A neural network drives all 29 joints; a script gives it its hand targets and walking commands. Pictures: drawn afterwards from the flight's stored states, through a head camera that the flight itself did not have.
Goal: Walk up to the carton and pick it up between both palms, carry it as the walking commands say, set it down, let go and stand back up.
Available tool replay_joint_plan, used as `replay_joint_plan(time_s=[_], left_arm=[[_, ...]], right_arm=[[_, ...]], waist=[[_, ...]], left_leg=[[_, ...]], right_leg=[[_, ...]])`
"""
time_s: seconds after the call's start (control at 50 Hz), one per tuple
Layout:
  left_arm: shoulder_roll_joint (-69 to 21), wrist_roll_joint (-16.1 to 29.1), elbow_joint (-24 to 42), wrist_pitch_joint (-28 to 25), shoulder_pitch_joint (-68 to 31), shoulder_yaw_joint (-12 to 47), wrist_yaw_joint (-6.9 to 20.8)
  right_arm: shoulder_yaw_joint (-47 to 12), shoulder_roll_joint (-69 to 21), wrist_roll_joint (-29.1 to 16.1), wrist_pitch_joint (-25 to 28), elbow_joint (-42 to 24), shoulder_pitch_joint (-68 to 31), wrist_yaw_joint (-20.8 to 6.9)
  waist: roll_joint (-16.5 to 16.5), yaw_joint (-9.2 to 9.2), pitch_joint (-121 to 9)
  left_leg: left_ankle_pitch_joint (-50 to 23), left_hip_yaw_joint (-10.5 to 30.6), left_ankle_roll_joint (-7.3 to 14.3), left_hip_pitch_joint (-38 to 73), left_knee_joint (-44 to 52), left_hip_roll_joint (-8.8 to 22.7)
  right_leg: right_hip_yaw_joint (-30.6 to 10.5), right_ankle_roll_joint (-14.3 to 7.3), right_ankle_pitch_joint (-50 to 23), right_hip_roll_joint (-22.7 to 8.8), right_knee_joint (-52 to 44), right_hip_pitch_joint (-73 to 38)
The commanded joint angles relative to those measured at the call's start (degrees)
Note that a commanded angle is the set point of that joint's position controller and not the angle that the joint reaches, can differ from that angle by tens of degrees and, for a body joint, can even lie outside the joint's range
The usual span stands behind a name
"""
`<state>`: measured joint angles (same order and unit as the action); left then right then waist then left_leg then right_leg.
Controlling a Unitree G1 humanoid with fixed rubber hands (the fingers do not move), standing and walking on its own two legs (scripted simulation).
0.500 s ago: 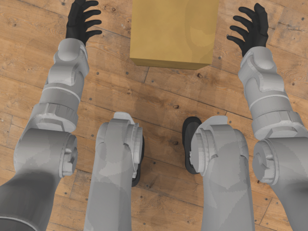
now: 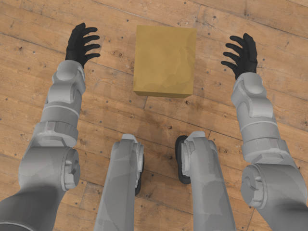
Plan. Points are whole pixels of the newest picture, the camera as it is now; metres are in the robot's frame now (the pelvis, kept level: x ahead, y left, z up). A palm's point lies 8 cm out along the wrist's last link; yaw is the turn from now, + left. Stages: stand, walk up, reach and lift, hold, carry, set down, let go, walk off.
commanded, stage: set down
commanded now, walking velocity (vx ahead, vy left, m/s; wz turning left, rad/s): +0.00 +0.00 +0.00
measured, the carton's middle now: (163, 66) +0.54 -0.02 -0.41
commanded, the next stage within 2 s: let go in 0.64 s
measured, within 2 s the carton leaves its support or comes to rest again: neither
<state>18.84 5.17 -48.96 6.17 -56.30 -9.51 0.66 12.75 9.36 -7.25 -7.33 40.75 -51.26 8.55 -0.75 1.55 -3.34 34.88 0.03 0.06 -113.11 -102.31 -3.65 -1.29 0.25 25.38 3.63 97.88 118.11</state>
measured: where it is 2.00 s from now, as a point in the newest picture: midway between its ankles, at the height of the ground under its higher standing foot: (159, 173)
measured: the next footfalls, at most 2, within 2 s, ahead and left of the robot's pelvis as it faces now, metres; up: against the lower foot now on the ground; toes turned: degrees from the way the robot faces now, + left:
none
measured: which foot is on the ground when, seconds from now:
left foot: down 0.00-1.00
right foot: down 0.00-1.00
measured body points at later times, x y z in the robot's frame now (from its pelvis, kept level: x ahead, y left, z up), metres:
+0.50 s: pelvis +0.02 +0.00 +0.13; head +0.28 -0.01 +0.50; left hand +0.49 +0.20 +0.03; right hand +0.46 -0.20 +0.03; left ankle +0.07 +0.11 -0.46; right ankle +0.12 -0.11 -0.46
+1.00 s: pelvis +0.05 -0.01 +0.21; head +0.29 -0.02 +0.60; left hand +0.40 +0.22 +0.09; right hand +0.38 -0.22 +0.08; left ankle +0.07 +0.11 -0.46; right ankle +0.12 -0.11 -0.46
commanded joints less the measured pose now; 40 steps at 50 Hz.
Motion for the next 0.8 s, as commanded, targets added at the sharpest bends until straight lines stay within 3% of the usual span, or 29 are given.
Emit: replay_joint_plan(time_s=[0.0,0.02,0.04,0.06,0.1,0.16,0.18,0.2,0.22,0.24,0.28,0.32,0.34,0.36,0.38,0.42,0.44,0.46,0.5,0.54,0.58,0.6,0.62,0.64,0.66,0.7,0.74,0.76,0.78], left_arm=[[9.97,-0.32,11.42,-1.86,-13.30,-2.09,0.50],[8.96,-0.22,12.63,-1.46,-13.15,-1.29,0.75],[10.32,-0.70,11.48,-0.99,-12.79,-2.29,0.96],[9.72,-0.64,13.23,-0.84,-11.96,-2.12,0.88],[10.18,-1.05,11.98,-0.52,-11.08,-3.32,1.34],[7.73,-1.40,11.96,-0.47,-9.95,-2.61,1.99],[9.39,-2.35,9.78,-0.61,-10.72,-4.81,2.31],[7.50,-1.72,12.22,-0.75,-9.43,-2.40,2.66],[9.03,-2.50,10.16,-0.52,-11.39,-4.36,2.84],[7.52,-2.53,11.83,-0.51,-8.73,-3.06,2.89],[7.90,-3.62,9.52,-0.64,-9.92,-4.37,3.13],[8.48,-4.38,10.01,-0.95,-9.06,-5.49,3.42],[8.43,-4.73,9.54,-0.94,-8.43,-5.44,3.61],[7.93,-4.78,9.07,-0.88,-6.82,-4.93,3.72],[7.82,-5.10,8.78,-0.97,-8.89,-5.39,3.85],[6.85,-5.12,8.22,-1.23,-8.25,-5.40,4.18],[6.98,-5.76,7.47,-1.35,-7.15,-6.34,4.18],[6.25,-5.83,8.74,-1.53,-7.37,-5.62,4.27],[6.61,-6.50,4.83,-2.20,-7.24,-6.83,4.56],[5.93,-6.80,5.85,-3.12,-7.09,-6.62,4.74],[5.24,-7.67,1.98,-3.58,-7.50,-7.01,4.71],[5.78,-8.37,1.47,-3.89,-6.91,-8.08,4.48],[4.37,-8.30,1.38,-4.17,-6.14,-7.21,4.43],[5.70,-9.24,1.03,-4.55,-6.24,-8.56,4.32],[4.19,-8.64,2.27,-4.86,-4.84,-7.55,4.05],[4.69,-9.26,2.88,-5.06,-2.10,-7.83,3.49],[3.75,-9.33,5.49,-5.11,0.16,-7.63,3.17],[3.78,-9.68,7.66,-5.19,3.25,-7.56,2.80],[4.29,-9.81,9.71,-5.00,3.73,-7.67,2.57]], right_arm=[[-0.27,4.12,-0.11,1.10,-10.84,-11.73,-0.24],[0.16,5.09,0.21,0.73,-12.41,-12.12,-0.24],[-0.36,4.09,-0.15,0.08,-11.32,-11.60,-0.25],[0.06,5.22,0.26,0.12,-13.03,-10.49,-0.18],[-0.46,4.14,-0.12,-0.43,-12.72,-9.80,-0.28],[0.70,4.28,1.51,-0.12,-12.81,-7.84,-0.66],[1.25,4.97,2.49,-0.23,-9.95,-8.35,-0.68],[0.22,2.73,1.59,0.04,-13.00,-6.92,-0.83],[1.06,4.35,2.56,-0.35,-11.40,-9.24,-1.04],[0.41,3.02,2.30,-0.26,-12.50,-5.82,-1.10],[0.93,3.99,2.94,-0.26,-9.46,-6.36,-1.39],[1.19,3.89,3.13,0.26,-12.12,-5.90,-1.57],[-0.08,3.28,2.94,0.36,-12.21,-6.12,-1.78],[0.06,2.61,2.58,0.25,-11.37,-4.54,-1.99],[0.67,3.33,3.06,0.23,-9.43,-5.78,-2.26],[1.22,3.82,3.98,0.77,-11.55,-6.14,-2.50],[0.77,3.15,4.10,0.90,-11.11,-4.40,-2.55],[-0.03,2.16,3.88,0.93,-10.99,-3.75,-2.57],[0.05,0.91,4.37,1.34,-7.66,-3.84,-3.01],[0.88,0.38,5.50,2.20,-7.86,-2.75,-3.05],[1.26,1.68,6.26,2.71,-5.43,-3.65,-3.18],[1.05,0.61,6.71,2.92,-5.29,-3.58,-3.15],[1.09,0.12,6.77,3.43,-5.54,-3.12,-3.25],[1.37,0.36,7.16,3.68,-5.06,-3.34,-3.26],[1.02,0.33,7.51,4.11,-6.05,-1.18,-3.10],[0.97,1.75,8.20,4.35,-7.56,0.63,-3.26],[0.26,1.87,8.59,4.43,-8.03,3.03,-4.05],[0.01,2.28,9.10,4.69,-11.02,5.91,-4.35],[0.37,4.29,9.58,4.55,-12.81,6.34,-4.66]], waist=[[1.36,-2.37,-63.40],[2.36,-1.41,-64.26],[2.78,-2.59,-64.01],[2.05,-1.04,-65.61],[2.12,-2.05,-62.88],[1.80,0.07,-60.79],[1.85,-0.72,-56.74],[2.78,0.45,-60.76],[2.72,-0.84,-57.98],[2.45,0.71,-61.73],[4.01,-0.39,-55.91],[3.72,-0.10,-58.34],[2.81,-0.86,-58.14],[4.03,0.15,-58.78],[4.55,-0.17,-55.52],[4.09,0.75,-56.24],[3.16,0.00,-56.03],[4.50,-0.33,-55.16],[3.29,-0.64,-48.81],[2.48,0.56,-48.24],[3.92,0.32,-43.82],[2.44,-0.69,-42.52],[2.79,0.73,-44.50],[2.30,-0.62,-43.59],[2.68,0.27,-45.78],[2.88,0.27,-49.95],[3.08,-0.64,-52.06],[2.23,0.54,-56.54],[2.15,0.42,-58.09]], left_leg=[[-22.50,-1.80,0.14,26.87,14.66,-1.00],[-21.82,-1.90,0.01,28.51,15.83,-0.73],[-21.01,-1.99,0.22,29.76,17.14,-0.82],[-21.77,-1.99,-0.06,31.58,17.43,-0.81],[-20.84,-2.19,0.11,31.61,19.78,-0.94],[-21.79,-1.40,0.06,34.82,23.56,-0.60],[-20.37,-1.80,-0.03,32.43,24.37,-0.62],[-23.03,-1.46,0.06,36.97,25.51,-0.61],[-21.84,-1.41,0.18,36.18,26.63,-0.71],[-23.57,-1.17,-0.01,40.46,28.09,-0.75],[-21.98,-0.76,-0.25,40.20,30.26,-0.42],[-26.06,-0.55,-0.24,43.09,32.08,-0.66],[-26.66,-0.57,-0.26,44.31,33.36,-0.62],[-26.87,-0.54,-0.28,46.19,34.50,-0.57],[-25.50,-0.58,-0.31,45.87,35.88,-0.64],[-27.42,-0.07,-0.56,49.16,37.71,-0.33],[-27.31,-0.12,-0.55,50.30,39.14,-0.39],[-26.63,-0.25,-0.56,51.35,40.44,-0.52],[-25.39,0.15,-0.24,49.36,42.36,-0.19],[-24.89,0.59,-0.17,49.91,44.78,-0.11],[-22.89,0.42,-0.49,50.63,45.92,0.21],[-22.16,1.06,-0.26,50.80,46.67,0.31],[-22.74,0.87,-0.24,51.70,47.13,0.20],[-23.47,1.10,-0.16,50.74,47.31,0.16],[-25.60,0.89,-0.28,52.49,48.28,0.09],[-29.73,1.26,-0.63,55.67,48.26,0.02],[-32.91,1.29,-0.72,58.23,49.28,-0.08],[-36.33,1.37,-0.73,61.29,49.38,-0.18],[-38.59,1.47,-0.86,61.95,49.14,-0.12]], right_leg=[[2.01,1.76,-20.51,1.29,-7.97,-49.49],[1.95,1.57,-19.92,1.05,-9.27,-50.51],[1.86,1.64,-18.67,1.28,-10.51,-50.42],[2.48,1.72,-19.07,1.03,-11.40,-51.64],[2.07,1.73,-18.67,0.89,-13.96,-52.52],[2.56,1.90,-19.12,0.84,-17.17,-53.76],[2.05,1.67,-17.69,0.46,-18.65,-52.21],[2.33,1.95,-20.57,0.58,-19.65,-55.37],[1.89,1.77,-18.61,0.55,-20.85,-53.87],[2.46,1.89,-20.63,0.73,-22.20,-57.84],[2.05,1.72,-18.02,0.29,-24.45,-54.28],[1.75,1.84,-22.01,0.24,-26.74,-57.34],[1.75,1.89,-22.28,-0.08,-28.02,-59.02],[1.98,1.78,-22.71,0.24,-29.13,-59.75],[2.16,1.80,-21.19,0.05,-30.19,-58.53],[1.91,1.85,-22.10,-0.06,-32.74,-59.60],[1.95,1.96,-22.20,-0.16,-34.19,-61.92],[1.70,1.89,-21.74,-0.21,-35.37,-62.91],[1.48,2.15,-20.25,-0.73,-37.47,-61.69],[1.78,2.36,-20.92,-0.74,-38.82,-64.50],[1.17,1.95,-17.76,-0.98,-41.48,-63.44],[1.43,2.21,-16.87,-1.02,-41.62,-63.77],[1.62,2.23,-18.07,-0.80,-42.43,-65.46],[1.34,2.14,-18.90,-1.12,-42.42,-65.64],[1.30,2.19,-21.58,-0.94,-42.83,-68.39],[0.84,1.90,-25.65,-1.00,-43.21,-71.21],[0.51,1.73,-28.44,-1.44,-43.99,-73.66],[0.68,1.74,-32.41,-1.23,-43.92,-76.68],[0.03,1.41,-34.79,-1.57,-43.96,-77.35]])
